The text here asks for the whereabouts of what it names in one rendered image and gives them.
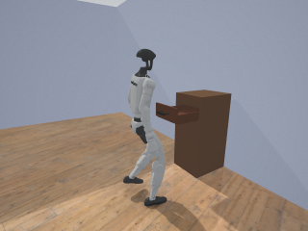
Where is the drawer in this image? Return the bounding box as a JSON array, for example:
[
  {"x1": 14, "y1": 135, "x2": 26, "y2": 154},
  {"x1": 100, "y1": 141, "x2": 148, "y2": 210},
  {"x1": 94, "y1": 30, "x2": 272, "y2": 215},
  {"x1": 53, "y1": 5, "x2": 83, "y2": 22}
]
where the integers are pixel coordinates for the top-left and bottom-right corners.
[{"x1": 156, "y1": 102, "x2": 200, "y2": 125}]

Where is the robot head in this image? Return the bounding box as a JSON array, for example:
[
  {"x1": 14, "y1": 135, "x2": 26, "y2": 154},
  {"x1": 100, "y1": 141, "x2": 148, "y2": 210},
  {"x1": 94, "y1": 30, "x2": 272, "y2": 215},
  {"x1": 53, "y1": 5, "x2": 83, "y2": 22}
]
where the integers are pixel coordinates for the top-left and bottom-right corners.
[{"x1": 135, "y1": 48, "x2": 156, "y2": 78}]

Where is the robot right upper arm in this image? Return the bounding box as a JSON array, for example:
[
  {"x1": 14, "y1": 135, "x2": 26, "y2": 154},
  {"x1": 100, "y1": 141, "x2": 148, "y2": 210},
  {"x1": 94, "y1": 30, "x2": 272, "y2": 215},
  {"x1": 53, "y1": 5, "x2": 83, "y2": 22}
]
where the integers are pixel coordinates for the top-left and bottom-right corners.
[{"x1": 139, "y1": 77, "x2": 156, "y2": 114}]

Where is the cabinet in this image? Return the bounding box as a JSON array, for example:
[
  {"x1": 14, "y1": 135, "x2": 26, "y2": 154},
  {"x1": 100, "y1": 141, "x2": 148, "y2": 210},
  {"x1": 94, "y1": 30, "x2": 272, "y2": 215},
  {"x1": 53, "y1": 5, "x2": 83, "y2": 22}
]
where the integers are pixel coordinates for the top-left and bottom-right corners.
[{"x1": 174, "y1": 90, "x2": 232, "y2": 178}]

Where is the robot right forearm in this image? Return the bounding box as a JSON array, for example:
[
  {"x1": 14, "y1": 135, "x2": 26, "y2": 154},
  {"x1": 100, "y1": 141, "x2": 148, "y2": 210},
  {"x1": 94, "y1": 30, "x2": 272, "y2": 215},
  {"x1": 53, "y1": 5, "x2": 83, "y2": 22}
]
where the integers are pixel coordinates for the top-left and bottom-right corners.
[{"x1": 141, "y1": 107, "x2": 155, "y2": 142}]

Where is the right robot hand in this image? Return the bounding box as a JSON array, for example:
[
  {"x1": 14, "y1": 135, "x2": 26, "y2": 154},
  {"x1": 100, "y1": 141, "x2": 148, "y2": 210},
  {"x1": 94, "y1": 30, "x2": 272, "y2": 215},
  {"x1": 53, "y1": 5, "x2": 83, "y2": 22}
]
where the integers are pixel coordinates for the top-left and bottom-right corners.
[{"x1": 146, "y1": 141, "x2": 160, "y2": 163}]

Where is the handle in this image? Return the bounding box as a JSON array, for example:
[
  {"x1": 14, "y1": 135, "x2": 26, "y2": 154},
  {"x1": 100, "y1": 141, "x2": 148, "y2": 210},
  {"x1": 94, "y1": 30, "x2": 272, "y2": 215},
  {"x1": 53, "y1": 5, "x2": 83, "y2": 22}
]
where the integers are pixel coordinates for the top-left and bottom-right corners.
[{"x1": 156, "y1": 111, "x2": 168, "y2": 116}]

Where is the robot left upper arm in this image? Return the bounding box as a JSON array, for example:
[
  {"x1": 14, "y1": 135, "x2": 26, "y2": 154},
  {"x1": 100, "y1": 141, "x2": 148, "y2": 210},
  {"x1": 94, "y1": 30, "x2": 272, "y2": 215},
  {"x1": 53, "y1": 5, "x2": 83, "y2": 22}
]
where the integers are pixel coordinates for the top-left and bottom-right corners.
[{"x1": 127, "y1": 74, "x2": 135, "y2": 102}]

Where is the humanoid robot torso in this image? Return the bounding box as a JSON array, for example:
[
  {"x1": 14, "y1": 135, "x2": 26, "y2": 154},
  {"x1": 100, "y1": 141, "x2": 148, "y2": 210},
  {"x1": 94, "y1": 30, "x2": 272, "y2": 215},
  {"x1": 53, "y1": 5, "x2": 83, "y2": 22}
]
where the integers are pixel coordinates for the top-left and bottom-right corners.
[{"x1": 130, "y1": 74, "x2": 153, "y2": 135}]

